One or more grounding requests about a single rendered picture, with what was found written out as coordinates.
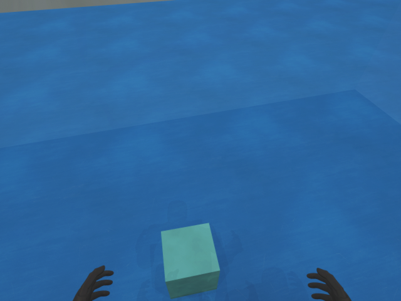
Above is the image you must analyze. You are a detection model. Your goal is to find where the carton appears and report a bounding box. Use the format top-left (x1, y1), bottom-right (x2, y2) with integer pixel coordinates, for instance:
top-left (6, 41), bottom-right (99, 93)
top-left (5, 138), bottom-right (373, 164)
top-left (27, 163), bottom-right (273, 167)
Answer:
top-left (161, 223), bottom-right (220, 299)

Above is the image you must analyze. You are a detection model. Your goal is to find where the robot left hand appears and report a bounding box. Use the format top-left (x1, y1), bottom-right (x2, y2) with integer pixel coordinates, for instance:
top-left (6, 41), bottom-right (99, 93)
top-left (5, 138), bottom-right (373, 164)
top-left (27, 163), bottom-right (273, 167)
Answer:
top-left (73, 265), bottom-right (114, 301)

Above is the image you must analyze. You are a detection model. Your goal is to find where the robot right hand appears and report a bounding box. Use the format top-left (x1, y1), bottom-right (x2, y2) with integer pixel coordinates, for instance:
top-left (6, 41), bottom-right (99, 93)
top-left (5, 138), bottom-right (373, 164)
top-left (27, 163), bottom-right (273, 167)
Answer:
top-left (307, 268), bottom-right (352, 301)

